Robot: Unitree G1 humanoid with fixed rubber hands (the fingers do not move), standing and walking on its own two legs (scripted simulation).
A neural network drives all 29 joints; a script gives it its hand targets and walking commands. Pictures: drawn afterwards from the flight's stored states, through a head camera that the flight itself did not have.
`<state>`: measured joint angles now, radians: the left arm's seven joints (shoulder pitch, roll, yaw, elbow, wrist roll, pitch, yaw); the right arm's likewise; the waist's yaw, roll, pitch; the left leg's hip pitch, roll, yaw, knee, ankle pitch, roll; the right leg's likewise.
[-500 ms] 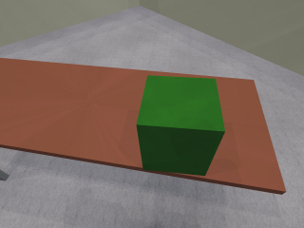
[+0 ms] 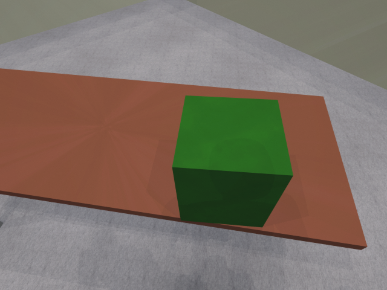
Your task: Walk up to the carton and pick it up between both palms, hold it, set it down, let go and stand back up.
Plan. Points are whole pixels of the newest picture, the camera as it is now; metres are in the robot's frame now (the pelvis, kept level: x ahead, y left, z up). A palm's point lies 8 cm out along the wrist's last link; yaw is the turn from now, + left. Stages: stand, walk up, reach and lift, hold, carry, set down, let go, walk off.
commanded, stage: walk up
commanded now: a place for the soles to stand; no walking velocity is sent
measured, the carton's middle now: (225, 164) +0.38 -0.06 +0.01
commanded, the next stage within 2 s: reach and lift in 1.28 s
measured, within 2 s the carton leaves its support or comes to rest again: neither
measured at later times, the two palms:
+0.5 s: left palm out of the picture -0.03 +0.24 -0.14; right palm out of the picture +0.00 -0.24 -0.14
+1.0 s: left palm out of the picture -0.01 +0.22 -0.14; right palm out of the picture +0.00 -0.24 -0.14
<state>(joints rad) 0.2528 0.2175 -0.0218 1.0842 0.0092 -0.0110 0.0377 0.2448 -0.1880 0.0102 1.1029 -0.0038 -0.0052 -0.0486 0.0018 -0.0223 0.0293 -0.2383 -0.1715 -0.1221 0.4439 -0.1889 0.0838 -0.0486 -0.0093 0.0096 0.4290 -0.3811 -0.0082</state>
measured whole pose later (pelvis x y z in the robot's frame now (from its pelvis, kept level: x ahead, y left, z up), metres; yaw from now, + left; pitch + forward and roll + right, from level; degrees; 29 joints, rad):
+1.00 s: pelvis -0.01 -0.01 +0.00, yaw -1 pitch -2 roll +1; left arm 0.28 0.19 -0.05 1.13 0.01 -0.02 0.05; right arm 0.23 -0.18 0.02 1.14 0.00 -0.01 -0.05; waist 0.01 -0.01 0.03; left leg -0.21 -0.15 -0.11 0.43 -0.18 0.07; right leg -0.03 0.00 0.02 0.43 -0.37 -0.02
